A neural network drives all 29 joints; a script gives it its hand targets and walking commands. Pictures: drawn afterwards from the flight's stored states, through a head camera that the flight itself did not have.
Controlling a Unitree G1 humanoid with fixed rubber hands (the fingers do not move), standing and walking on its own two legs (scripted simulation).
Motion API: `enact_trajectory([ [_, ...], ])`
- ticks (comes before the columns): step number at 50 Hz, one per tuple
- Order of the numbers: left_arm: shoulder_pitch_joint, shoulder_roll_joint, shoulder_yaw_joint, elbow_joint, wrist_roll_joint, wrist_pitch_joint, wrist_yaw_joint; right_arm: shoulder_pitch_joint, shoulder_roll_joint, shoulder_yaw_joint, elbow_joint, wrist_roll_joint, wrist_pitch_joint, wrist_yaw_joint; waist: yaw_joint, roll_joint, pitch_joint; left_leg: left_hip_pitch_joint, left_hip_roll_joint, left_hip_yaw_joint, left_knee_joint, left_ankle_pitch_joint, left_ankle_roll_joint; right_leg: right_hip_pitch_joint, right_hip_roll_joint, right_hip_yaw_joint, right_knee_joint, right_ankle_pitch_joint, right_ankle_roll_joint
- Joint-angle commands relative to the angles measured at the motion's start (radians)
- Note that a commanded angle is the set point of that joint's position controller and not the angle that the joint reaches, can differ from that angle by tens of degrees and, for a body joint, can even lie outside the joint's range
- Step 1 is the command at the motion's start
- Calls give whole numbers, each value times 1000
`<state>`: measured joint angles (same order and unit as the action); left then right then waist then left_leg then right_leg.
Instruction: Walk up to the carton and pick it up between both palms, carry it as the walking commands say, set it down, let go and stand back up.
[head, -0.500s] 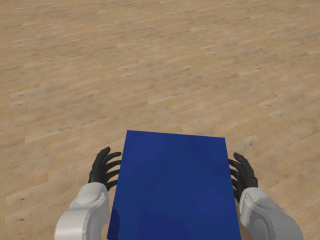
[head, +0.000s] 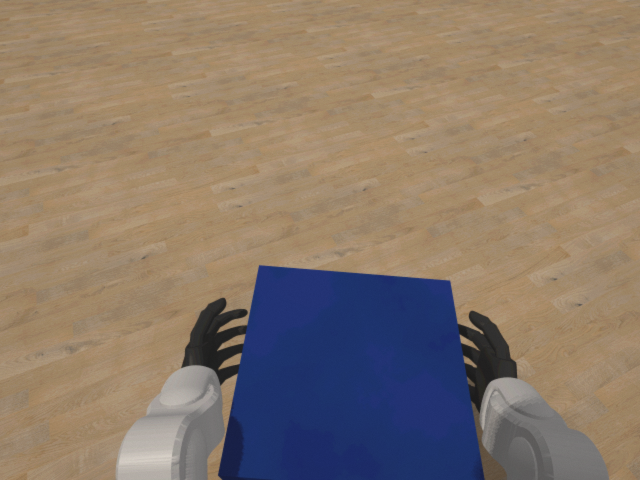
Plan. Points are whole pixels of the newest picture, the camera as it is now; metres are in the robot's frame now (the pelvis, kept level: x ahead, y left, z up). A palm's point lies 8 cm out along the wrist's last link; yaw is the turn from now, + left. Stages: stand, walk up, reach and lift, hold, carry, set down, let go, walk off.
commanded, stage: carry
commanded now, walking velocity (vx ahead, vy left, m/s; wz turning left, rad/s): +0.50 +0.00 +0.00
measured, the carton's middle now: (341, 401) +0.24 +0.01 +0.00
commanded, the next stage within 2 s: none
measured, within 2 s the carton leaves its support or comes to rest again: neither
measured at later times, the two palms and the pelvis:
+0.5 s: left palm (267, 150) +0.61 +0.14 +0.07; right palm (450, 163) +0.59 -0.16 +0.07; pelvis +0.36 -0.01 +0.00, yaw +0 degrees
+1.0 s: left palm (289, 43) +0.97 +0.13 +0.09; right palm (426, 63) +0.93 -0.17 +0.08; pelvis +0.71 +0.01 +0.01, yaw -4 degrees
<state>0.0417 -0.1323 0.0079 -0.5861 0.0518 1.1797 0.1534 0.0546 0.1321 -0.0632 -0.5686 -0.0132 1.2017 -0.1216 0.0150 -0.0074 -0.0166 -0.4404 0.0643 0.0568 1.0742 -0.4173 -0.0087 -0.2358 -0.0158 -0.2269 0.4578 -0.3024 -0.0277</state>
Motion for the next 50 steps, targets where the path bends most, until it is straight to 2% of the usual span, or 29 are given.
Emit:
enact_trajectory([
  [1,-449,-861,-703,-167,-349,-27,-128,-372,816,646,-135,238,-56,110,4,-70,-254,-60,47,-13,-399,27,1,268,-300,250,-169,421,-98],
  [2,-498,-845,-715,-215,-372,-33,-137,-364,805,633,-143,228,-60,109,-5,-84,-277,71,11,12,-547,57,3,185,-267,183,-147,308,-63],
  [3,-502,-852,-704,-199,-369,-32,-134,-394,829,649,-164,220,-66,101,-16,-129,-258,143,-52,137,-620,183,0,189,-234,125,-104,398,-52],
  [5,-409,-809,-690,-168,-369,-23,-134,-311,774,635,-151,201,-62,83,-42,-78,-358,445,-47,163,-672,256,20,106,-162,33,78,479,-18],
  [6,-463,-765,-702,-222,-372,-17,-128,-288,746,606,-124,192,-58,73,-72,119,-385,627,143,-117,-726,286,112,-126,-96,6,318,343,38],
  [7,-495,-762,-729,-244,-388,-10,-133,-268,738,582,-104,192,-60,67,-81,460,-444,861,325,-465,-719,648,233,-392,25,38,598,43,82],
  [8,-475,-742,-708,-247,-372,-5,-144,-309,757,642,-156,222,-55,72,-75,321,-350,897,391,-504,-701,975,301,-580,41,112,747,-251,79],
  [10,-431,-795,-686,-141,-363,-3,-133,-333,774,631,-146,214,-50,69,-63,122,-296,865,332,-338,-677,1127,183,-616,-12,192,715,-158,44],
  [11,-406,-811,-662,-133,-351,-8,-141,-412,788,656,-192,244,-53,76,-57,73,-254,760,343,-312,-724,985,168,-567,-38,222,616,-124,43],
  [14,-352,-800,-590,-68,-279,-9,-128,-464,793,703,-185,285,-36,90,-47,127,-177,637,301,-118,-806,859,132,-399,-35,130,269,-49,58],
  [18,-397,-838,-617,-165,-290,-57,-104,-479,824,727,-235,330,-64,119,-8,138,-377,484,142,160,-538,1099,19,144,90,-42,-44,246,-7],
  [19,-362,-838,-632,-148,-293,-49,-105,-474,782,713,-256,315,-69,121,16,142,-437,305,106,159,-402,939,2,368,33,41,-35,214,-36],
  [20,-325,-812,-603,-159,-292,-42,-99,-448,781,700,-230,304,-46,113,37,-80,-507,112,37,162,-111,510,-9,552,-204,344,-64,305,-99],
  [21,-295,-734,-583,-129,-258,-26,-83,-377,725,706,-164,292,-20,115,22,-278,-480,-136,-114,87,120,-91,-1,651,-413,737,-151,544,-254],
  [22,-307,-744,-595,-139,-279,-22,-81,-366,704,694,-169,306,-7,117,25,-227,-442,-214,-90,-32,267,-139,8,545,-476,784,-152,513,-330],
  [24,-346,-765,-591,-163,-269,-26,-95,-411,765,714,-157,303,-20,116,34,-60,-357,-310,6,-71,231,-10,4,512,-435,589,-142,672,-260],
  [26,-420,-851,-653,-151,-317,-29,-119,-366,828,690,-121,287,-37,119,17,3,-300,-351,52,-74,25,-14,-6,528,-349,454,-140,551,-171],
  [30,-435,-805,-671,-217,-361,-50,-140,-415,822,699,-183,250,-74,99,4,-149,-273,-131,15,-10,-402,80,5,409,-290,259,-168,623,-98],
  [33,-432,-779,-691,-206,-374,-33,-142,-319,783,640,-146,195,-69,80,-19,-85,-255,158,-111,193,-689,291,7,296,-185,73,-19,847,-39],
  [34,-350,-766,-676,-141,-355,-16,-136,-310,735,635,-160,184,-63,69,-32,-85,-302,359,-95,208,-683,340,21,168,-160,40,31,733,-19],
  [35,-386,-743,-659,-151,-354,-8,-142,-343,739,652,-175,194,-51,67,-54,-116,-349,558,-37,139,-624,311,69,16,-154,47,134,670,2],
  [36,-421,-710,-692,-163,-370,19,-140,-249,699,598,-83,164,-33,55,-83,158,-370,667,187,-258,-742,263,164,-164,-45,12,449,373,43],
  [37,-420,-730,-682,-200,-374,14,-142,-303,740,625,-117,205,-34,55,-73,364,-457,891,343,-573,-757,606,301,-414,80,91,690,-103,68],
  [39,-457,-784,-688,-198,-374,3,-144,-367,797,659,-178,234,-40,71,-58,187,-380,795,380,-443,-700,908,303,-534,-6,233,899,-161,56],
  [41,-379,-794,-633,-106,-336,1,-145,-386,810,668,-147,243,-35,80,-41,44,-336,614,326,-304,-764,724,202,-440,-68,270,737,-51,62],
  [43,-405,-802,-613,-109,-312,-9,-147,-443,822,701,-152,270,-39,92,-33,85,-246,537,300,-182,-829,579,172,-399,-83,215,520,-56,62],
  [46,-377,-849,-622,-106,-295,-33,-130,-458,838,719,-198,309,-56,106,-38,202,-247,572,253,-78,-826,747,145,-350,-12,108,241,-4,51],
  [47,-408,-861,-622,-120,-295,-45,-129,-506,849,731,-235,317,-62,113,-32,116,-249,524,232,-20,-833,746,125,-275,0,68,162,29,53],
  [50,-407,-804,-631,-175,-296,-44,-113,-429,805,710,-181,297,-51,116,-21,186,-291,484,168,116,-688,940,57,-33,66,-25,-22,221,21],
])
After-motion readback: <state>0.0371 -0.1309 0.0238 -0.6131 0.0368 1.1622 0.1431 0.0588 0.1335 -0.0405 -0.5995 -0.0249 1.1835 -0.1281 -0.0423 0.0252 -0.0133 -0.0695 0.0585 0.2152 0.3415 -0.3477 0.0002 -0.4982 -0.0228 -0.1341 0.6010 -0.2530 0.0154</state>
